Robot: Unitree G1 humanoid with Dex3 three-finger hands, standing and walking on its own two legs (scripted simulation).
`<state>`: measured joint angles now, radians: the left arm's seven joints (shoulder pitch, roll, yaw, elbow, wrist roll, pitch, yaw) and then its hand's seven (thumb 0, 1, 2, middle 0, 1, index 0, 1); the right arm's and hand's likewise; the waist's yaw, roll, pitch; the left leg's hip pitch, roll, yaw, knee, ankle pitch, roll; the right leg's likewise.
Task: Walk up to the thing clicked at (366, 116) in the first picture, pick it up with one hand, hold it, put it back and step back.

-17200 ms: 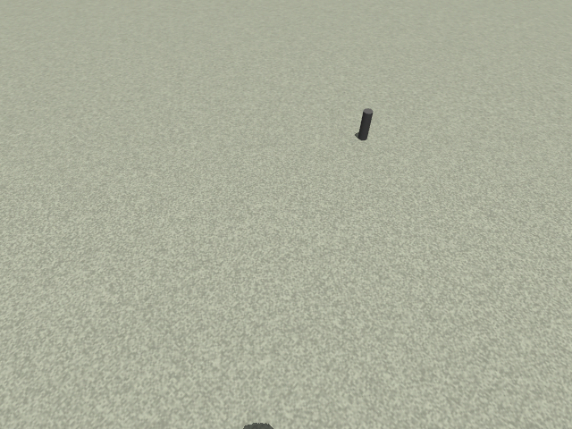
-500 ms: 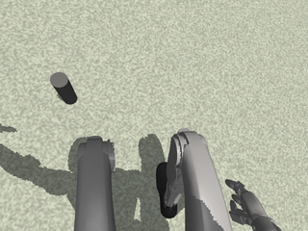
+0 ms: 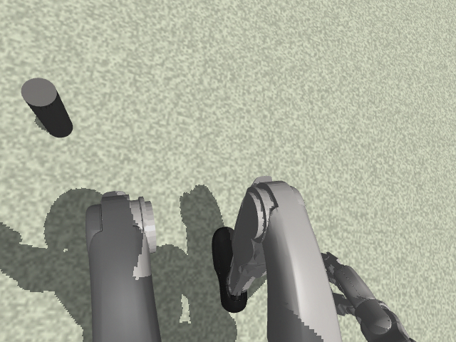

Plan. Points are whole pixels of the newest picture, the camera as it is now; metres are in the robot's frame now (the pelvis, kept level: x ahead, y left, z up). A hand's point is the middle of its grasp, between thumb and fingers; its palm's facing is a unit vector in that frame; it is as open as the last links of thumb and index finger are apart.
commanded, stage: approach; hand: left
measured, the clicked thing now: (51, 112) +0.51 +0.28 -0.25
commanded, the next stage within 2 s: close in in 0.16 s
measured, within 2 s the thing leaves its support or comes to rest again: neither
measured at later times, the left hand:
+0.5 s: hand (6, 130) +0.45 +0.33 -0.20, palm faces +0.35 -0.94 +0.02, open 17.5 cm
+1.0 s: hand (44, 125) +0.47 +0.28 -0.22, palm faces +0.35 -0.94 -0.01, open 17.0 cm
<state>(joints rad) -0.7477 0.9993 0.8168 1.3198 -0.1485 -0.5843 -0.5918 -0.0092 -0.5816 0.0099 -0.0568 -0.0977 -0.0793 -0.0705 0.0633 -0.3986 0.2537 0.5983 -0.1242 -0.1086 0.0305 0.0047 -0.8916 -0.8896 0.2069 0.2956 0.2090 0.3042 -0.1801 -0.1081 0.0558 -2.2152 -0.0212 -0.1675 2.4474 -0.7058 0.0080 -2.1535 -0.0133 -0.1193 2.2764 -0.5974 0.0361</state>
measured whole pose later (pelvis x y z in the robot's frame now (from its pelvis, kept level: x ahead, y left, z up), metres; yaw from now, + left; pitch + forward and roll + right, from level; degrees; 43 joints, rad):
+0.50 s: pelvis -0.01 +0.01 -0.04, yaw -5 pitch +15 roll -17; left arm -0.74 1.00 0.74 1.55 -0.10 -0.97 -0.27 -0.01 -0.61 0.08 -0.04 -0.15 -0.08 -0.11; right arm -0.12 -0.41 0.51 0.54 -0.31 0.00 0.08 0.00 -0.90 -0.89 0.21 0.30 0.21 0.30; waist -0.27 -0.26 0.29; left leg -2.20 -0.01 -0.30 2.64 -0.73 0.01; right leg -2.10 0.03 -0.22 2.36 -0.56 0.06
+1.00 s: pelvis -0.02 +0.02 -0.05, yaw -7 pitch +12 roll -19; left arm -0.74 0.97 0.60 1.58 -0.03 -1.10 0.00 -0.01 -0.52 0.17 -0.08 -0.17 -0.10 -0.15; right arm -0.15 -0.40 0.56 0.51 -0.36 0.08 0.12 0.00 -0.91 -0.90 0.21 0.30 0.21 0.30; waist -0.31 -0.28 0.33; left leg -2.19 -0.01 -0.34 2.66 -0.72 0.03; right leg -2.07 0.05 -0.25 2.34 -0.53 0.08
